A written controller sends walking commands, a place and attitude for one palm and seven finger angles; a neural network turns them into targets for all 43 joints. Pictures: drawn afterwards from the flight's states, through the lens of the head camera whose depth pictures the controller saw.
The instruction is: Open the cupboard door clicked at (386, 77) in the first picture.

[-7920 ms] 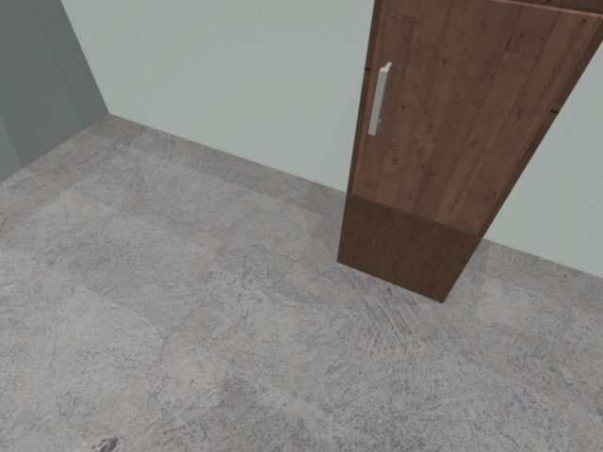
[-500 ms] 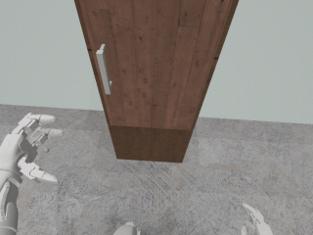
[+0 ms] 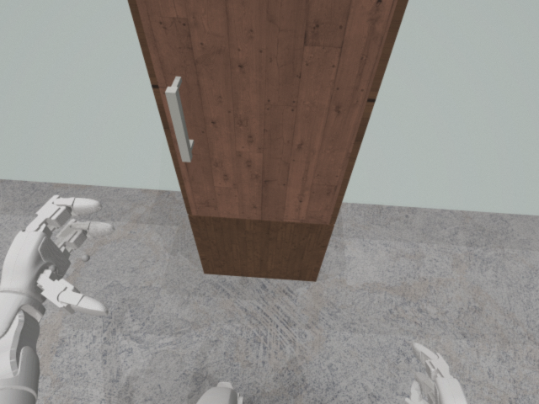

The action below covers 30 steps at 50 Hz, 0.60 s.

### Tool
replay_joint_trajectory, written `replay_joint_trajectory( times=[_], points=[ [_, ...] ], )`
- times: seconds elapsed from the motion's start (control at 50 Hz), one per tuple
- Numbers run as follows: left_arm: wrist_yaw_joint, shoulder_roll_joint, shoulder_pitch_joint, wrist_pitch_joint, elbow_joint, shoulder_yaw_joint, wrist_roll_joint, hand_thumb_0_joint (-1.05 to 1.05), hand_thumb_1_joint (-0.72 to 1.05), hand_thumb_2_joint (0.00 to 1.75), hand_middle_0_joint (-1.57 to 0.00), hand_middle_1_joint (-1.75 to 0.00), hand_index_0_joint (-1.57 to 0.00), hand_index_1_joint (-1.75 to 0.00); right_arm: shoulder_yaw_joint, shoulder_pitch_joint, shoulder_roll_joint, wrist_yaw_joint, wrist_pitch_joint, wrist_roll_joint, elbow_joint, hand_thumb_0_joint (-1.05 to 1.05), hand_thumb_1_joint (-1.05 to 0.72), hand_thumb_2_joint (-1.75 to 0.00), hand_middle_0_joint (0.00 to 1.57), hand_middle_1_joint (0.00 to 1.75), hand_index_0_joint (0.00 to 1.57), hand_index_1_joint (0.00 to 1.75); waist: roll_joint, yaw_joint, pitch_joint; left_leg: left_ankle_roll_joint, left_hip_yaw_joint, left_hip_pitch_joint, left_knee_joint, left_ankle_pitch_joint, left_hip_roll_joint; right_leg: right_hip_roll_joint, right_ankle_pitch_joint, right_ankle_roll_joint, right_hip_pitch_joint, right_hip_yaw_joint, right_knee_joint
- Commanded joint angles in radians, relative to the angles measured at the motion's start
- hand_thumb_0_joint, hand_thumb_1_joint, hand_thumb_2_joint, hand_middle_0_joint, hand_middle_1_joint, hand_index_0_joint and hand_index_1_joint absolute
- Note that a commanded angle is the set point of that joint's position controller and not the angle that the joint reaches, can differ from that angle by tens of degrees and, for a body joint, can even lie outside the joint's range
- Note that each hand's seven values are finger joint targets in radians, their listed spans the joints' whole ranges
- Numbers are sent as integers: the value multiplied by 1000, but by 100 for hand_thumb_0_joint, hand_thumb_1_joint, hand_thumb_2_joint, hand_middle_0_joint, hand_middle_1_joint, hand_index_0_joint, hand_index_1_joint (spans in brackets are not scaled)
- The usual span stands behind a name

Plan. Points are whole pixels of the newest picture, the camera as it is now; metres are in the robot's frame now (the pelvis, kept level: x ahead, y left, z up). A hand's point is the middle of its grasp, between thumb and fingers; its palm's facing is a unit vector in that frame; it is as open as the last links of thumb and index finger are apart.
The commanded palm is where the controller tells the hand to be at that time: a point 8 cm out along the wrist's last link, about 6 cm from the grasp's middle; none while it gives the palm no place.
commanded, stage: move the hooked fingers beside the handle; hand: left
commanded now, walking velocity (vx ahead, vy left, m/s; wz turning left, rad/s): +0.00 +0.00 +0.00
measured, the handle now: (182, 121) +0.60 +0.21 +0.06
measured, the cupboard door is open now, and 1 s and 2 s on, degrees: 0 0 0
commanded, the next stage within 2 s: none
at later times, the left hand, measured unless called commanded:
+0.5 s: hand (104, 208) +0.38 +0.28 +0.07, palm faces +0.02 -1.00 +0.00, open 14.0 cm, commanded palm +0.36 +0.33 +0.07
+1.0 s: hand (126, 170) +0.46 +0.28 +0.06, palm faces +0.01 -1.00 +0.00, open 14.0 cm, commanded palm +0.45 +0.32 +0.06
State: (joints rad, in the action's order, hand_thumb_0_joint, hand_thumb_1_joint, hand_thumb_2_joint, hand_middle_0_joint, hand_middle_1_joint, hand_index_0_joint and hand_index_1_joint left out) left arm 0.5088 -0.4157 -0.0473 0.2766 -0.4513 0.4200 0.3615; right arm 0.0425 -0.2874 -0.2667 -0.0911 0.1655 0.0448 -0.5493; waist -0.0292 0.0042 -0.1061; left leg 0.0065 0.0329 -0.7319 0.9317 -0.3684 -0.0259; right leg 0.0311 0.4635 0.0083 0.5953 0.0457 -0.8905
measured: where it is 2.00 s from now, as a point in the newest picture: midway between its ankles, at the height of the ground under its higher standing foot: outside the picture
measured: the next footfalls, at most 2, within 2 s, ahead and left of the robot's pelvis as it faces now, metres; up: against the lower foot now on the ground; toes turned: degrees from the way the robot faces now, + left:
none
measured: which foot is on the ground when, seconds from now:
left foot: down 0.00-1.00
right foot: down 0.00-1.00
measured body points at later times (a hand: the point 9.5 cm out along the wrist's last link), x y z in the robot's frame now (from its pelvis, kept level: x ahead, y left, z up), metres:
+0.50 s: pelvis +0.00 +0.00 -0.01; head +0.07 +0.02 +0.44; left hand +0.37 +0.34 +0.07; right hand +0.09 -0.26 -0.10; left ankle +0.05 +0.11 -0.69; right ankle -0.01 -0.12 -0.69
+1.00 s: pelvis +0.00 +0.02 -0.02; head +0.10 +0.04 +0.42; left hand +0.45 +0.33 +0.07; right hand +0.04 -0.26 -0.12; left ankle +0.05 +0.11 -0.69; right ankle -0.01 -0.12 -0.69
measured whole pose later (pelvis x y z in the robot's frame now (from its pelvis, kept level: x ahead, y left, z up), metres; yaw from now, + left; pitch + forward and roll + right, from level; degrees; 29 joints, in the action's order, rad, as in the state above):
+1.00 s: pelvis +0.00 +0.02 -0.02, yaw -3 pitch +18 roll -4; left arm 0.47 -0.64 -0.74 0.35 -1.12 0.49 0.17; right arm 0.04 -0.36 -0.28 -0.06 0.00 0.02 -0.60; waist -0.01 0.12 -0.11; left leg 0.03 0.02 -0.96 1.04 -0.40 -0.04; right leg 0.05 0.48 -0.01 0.82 0.02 -0.98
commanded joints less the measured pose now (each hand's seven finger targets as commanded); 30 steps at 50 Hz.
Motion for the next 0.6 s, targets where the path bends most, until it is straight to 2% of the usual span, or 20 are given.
replay_joint_trajectory(
  times=[0.0, 0.02, 0.04, 0.1, 0.14, 0.22, 0.26, 0.28, 0.3, 0.36, 0.4, 0.42, 0.46, 0.48, 0.5, 0.58],
  points=[
    [0, -284, -344, 62, 144, 83, 10, 0, -50, 30, -30, -120, -30, -120, -62, 21, -155, -22, 50, 4, 107, 0, -90, -90, 20, 30, 20, 30, -62, 28, -184, 25, 7, 234, -126, 91, 22, 14, -145, 12, 47, -27, 148],
    [3, -268, -357, 64, 136, 66, 7, 0, -50, 30, -30, -120, -30, -120, -61, 19, -154, -22, 49, 3, 108, 0, -90, -90, 20, 30, 20, 30, -61, 28, -194, 25, 9, 236, -129, 86, 22, 13, -138, 12, 50, -24, 146],
    [3, -282, -378, 65, 116, 72, 1, 0, -50, 30, -30, -120, -30, -120, -62, 18, -157, -24, 47, 4, 105, 0, -90, -90, 20, 30, 20, 30, -49, 29, -200, 26, 10, 233, -126, 82, 21, 12, -133, 12, 50, -26, 146],
    [9, -293, -479, 70, 73, 55, -13, 0, -50, 30, -30, -120, -30, -120, -60, 10, -159, -27, 41, 4, 92, 0, -90, -90, 20, 30, 20, 30, -82, 37, -220, 26, 8, 238, -116, 93, 21, 10, -143, 15, 60, -30, 135],
    [8, -299, -498, 73, 50, 54, -22, 0, -50, 30, -30, -120, -30, -120, -63, 1, -160, -25, 37, 3, 88, 0, -90, -90, 20, 30, 20, 30, -90, 32, -251, 25, 13, 260, -114, 112, 18, 11, -156, 17, 63, -25, 127],
    [6, -360, -509, 64, -34, 111, -26, 0, -50, 30, -30, -120, -30, -120, -65, -16, -165, -19, 16, 0, 85, 0, -90, -90, 20, 30, 20, 30, -53, 20, -265, 26, 4, 217, -101, 134, 18, 12, -190, 14, 33, -33, 118],
    [7, -377, -539, 65, -64, 117, -28, 0, -50, 30, -30, -120, -30, -120, -63, -24, -167, -14, 6, 0, 87, 0, -90, -90, 20, 30, 20, 30, -65, 15, -260, 26, 3, 200, -97, 147, 19, 15, -202, 19, 26, -33, 111],
    [9, -355, -545, 65, -72, 93, -37, 0, -50, 30, -30, -120, -30, -120, -64, -24, -163, -10, 1, 2, 94, 0, -90, -90, 20, 30, 20, 30, -87, 19, -266, 24, -1, 211, -98, 149, 19, 15, -207, 18, 40, -30, 107],
    [6, -353, -583, 69, -68, 88, -39, 0, -50, 30, -30, -120, -30, -120, -67, -29, -165, -9, -3, 1, 91, 0, -90, -90, 20, 30, 20, 30, -84, 29, -270, 26, 0, 218, -96, 142, 17, 15, -200, 15, 57, -28, 107],
    [6, -400, -622, 79, -135, 123, -42, 0, -50, 30, -30, -120, -30, -120, -69, -54, -176, -9, -18, -2, 79, 0, -90, -90, 20, 30, 20, 30, -38, 34, -272, 28, -1, 179, -80, 146, 15, 20, -205, 15, 48, -34, 100],
    [13, -415, -668, 86, -167, 123, -55, 0, -50, 30, -30, -120, -30, -120, -70, -65, -176, -6, -26, -2, 73, 0, -90, -90, 20, 30, 20, 30, -77, 38, -288, 26, -2, 182, -75, 152, 14, 18, -210, 15, 66, -33, 88],
    [16, -407, -688, 93, -166, 112, -58, 0, -50, 30, -30, -120, -30, -120, -73, -72, -177, -4, -30, -3, 69, 0, -90, -90, 20, 30, 20, 30, -76, 45, -306, 28, -1, 198, -71, 163, 13, 19, -217, 14, 74, -32, 87],
    [22, -421, -705, 107, -169, 122, -56, 0, -50, 30, -30, -120, -30, -120, -77, -86, -181, -3, -37, -4, 65, 0, -90, -90, 20, 30, 20, 30, -78, 43, -336, 28, 5, 215, -61, 195, 11, 25, -239, 19, 74, -30, 74],
    [25, -410, -726, 112, -167, 106, -60, 0, -50, 30, -30, -120, -30, -120, -79, -87, -180, -2, -40, -3, 62, 0, -90, -90, 20, 30, 20, 30, -107, 50, -348, 26, 7, 241, -62, 199, 8, 24, -236, 18, 100, -27, 74],
    [26, -398, -743, 112, -176, 91, -65, 0, -50, 30, -30, -120, -30, -120, -79, -94, -181, 0, -44, -4, 56, 0, -90, -90, 20, 30, 20, 30, -112, 54, -352, 25, 14, 255, -61, 208, 6, 25, -233, 19, 116, -21, 69],
    [21, -441, -782, 97, -280, 116, -77, 0, -50, 30, -30, -120, -30, -120, -77, -112, -190, 0, -66, -6, 43, 0, -90, -90, 20, 30, 20, 30, -74, 64, -305, 28, 14, 202, -58, 181, 3, 27, -213, 17, 141, -18, 70]
  ],
)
